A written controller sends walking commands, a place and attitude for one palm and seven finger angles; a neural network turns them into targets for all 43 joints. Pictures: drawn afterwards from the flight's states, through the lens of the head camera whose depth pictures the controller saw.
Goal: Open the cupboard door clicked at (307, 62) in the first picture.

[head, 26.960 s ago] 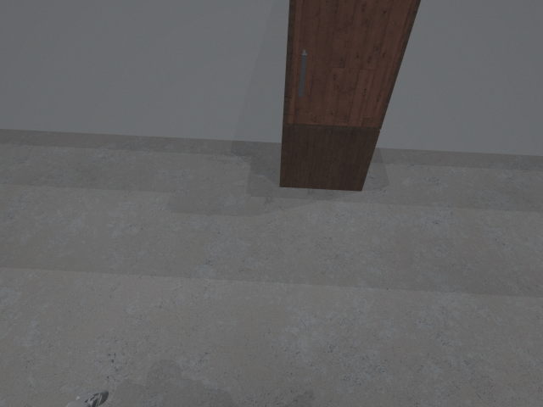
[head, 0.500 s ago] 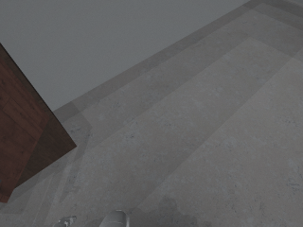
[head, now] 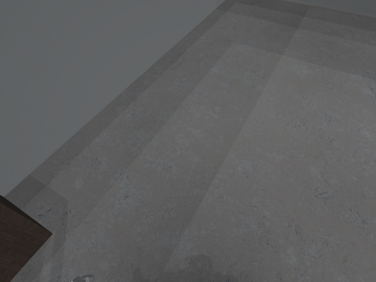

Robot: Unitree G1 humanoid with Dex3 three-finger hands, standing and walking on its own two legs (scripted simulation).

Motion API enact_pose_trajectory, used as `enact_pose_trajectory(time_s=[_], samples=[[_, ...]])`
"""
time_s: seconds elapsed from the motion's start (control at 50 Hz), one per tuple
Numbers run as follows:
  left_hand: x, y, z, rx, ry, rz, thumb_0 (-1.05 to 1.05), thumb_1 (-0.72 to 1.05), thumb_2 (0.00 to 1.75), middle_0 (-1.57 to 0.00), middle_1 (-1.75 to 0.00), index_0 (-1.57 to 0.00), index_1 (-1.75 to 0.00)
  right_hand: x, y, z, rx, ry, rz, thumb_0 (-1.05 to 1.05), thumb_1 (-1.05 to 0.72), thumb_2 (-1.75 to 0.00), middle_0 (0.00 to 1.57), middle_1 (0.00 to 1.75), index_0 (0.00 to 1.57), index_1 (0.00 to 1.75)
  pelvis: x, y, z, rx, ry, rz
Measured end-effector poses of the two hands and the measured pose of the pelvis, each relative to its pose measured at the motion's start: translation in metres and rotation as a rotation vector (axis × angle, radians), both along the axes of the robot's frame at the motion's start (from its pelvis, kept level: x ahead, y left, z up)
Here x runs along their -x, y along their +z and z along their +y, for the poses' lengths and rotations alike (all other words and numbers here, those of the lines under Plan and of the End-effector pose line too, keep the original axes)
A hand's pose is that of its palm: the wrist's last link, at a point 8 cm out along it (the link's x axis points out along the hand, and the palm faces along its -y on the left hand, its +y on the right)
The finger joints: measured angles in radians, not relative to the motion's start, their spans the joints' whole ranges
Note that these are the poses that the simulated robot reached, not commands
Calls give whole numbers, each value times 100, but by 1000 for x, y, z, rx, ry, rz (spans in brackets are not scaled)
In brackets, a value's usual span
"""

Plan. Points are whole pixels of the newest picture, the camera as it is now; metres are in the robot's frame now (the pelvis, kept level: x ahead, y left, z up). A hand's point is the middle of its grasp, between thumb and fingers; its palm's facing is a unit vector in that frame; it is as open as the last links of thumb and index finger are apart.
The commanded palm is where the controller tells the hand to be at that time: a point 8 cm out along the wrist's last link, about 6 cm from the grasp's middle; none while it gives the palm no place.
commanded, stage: walk to a spot facing it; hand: left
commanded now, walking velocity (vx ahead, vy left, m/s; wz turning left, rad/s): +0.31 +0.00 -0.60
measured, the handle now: out of the picture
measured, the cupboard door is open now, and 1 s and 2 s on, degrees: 43 43 43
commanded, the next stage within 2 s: turn to face it in 1.00 s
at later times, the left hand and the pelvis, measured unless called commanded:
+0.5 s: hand (125, 226) +0.27 +0.19 -0.16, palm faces -0.23 -0.96 -0.18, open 7.4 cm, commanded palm none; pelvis +0.17 +0.00 +0.01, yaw -17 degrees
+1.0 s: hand (198, 157) +0.49 +0.00 -0.15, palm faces -0.45 -0.87 -0.21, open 7.2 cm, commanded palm none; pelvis +0.36 -0.14 +0.02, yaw -29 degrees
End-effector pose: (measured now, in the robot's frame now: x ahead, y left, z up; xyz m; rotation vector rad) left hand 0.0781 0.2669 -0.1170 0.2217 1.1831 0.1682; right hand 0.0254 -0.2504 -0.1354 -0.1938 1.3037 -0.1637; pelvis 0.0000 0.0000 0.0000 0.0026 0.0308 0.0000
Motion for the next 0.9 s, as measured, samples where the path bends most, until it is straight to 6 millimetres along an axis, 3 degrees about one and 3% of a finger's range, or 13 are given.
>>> enact_pose_trajectory(time_s=[0.04,0.1,0.22,0.32,0.36,0.4,0.52,0.64,0.74,0.8,0.9], samples=[[-4,2,-8,-6,-3,2,0,91,90,-19,-30,-20,-30,-1,-3,-10,2,-23,28,1,-90,-90,20,30,20,30,-6,1,-3,7,-11,-14],[-4,7,-17,-4,-1,31,0,91,90,-20,-30,-20,-30,-19,7,-17,3,-46,10,1,-90,-90,20,29,20,30,-22,10,-5,-3,-41,-19],[-10,4,-25,37,-42,152,0,90,90,-20,-30,-20,-30,-87,31,-19,17,-82,-137,1,-90,-90,20,29,19,30,-59,20,-3,-22,-126,-14],[-39,-15,-14,65,-57,217,0,90,90,-20,-30,-20,-30,-147,36,-7,49,-89,-245,1,-90,-90,20,29,20,30,-103,10,9,-3,-184,-17],[-61,-26,-8,67,-80,232,0,90,90,-20,-30,-20,-30,-161,33,-4,75,-102,-283,1,-90,-90,20,29,20,30,-119,0,14,11,-214,-17],[-93,-28,-7,63,-124,225,0,90,90,-20,-30,-20,-30,-161,34,0,79,-131,-277,0,-90,-90,20,29,20,30,-133,2,13,6,-246,-26],[-219,-7,-33,70,-255,68,1,91,90,-19,-30,-19,-30,-123,32,13,34,-256,-100,0,-90,-90,20,29,20,30,-175,17,1,3,-312,-12],[-337,12,-98,61,-424,-43,0,91,90,-19,-30,-19,-30,-79,19,19,-42,-421,87,1,-90,-90,20,29,20,30,-221,17,-26,-10,-388,-4],[-421,9,-169,43,-546,-128,0,91,90,-19,-30,-19,-30,-61,-2,7,-105,-529,220,1,-90,-90,20,29,20,30,-263,-3,-70,-27,-431,-10],[-444,5,-198,41,-553,-163,0,91,90,-19,-30,-19,-30,-78,-10,-16,-118,-563,252,1,-90,-90,20,29,20,30,-281,-7,-91,-18,-456,-23],[-439,4,-221,46,-532,-49,0,91,90,-19,-30,-20,-30,-162,5,-75,-54,-565,94,1,-91,-90,20,29,19,30,-316,11,-119,-10,-485,-24]])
